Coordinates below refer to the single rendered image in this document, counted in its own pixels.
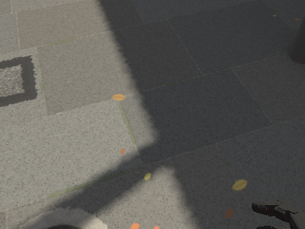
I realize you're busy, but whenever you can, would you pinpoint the right robot hand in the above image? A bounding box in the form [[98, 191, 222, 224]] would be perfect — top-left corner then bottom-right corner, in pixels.
[[252, 199, 305, 229]]

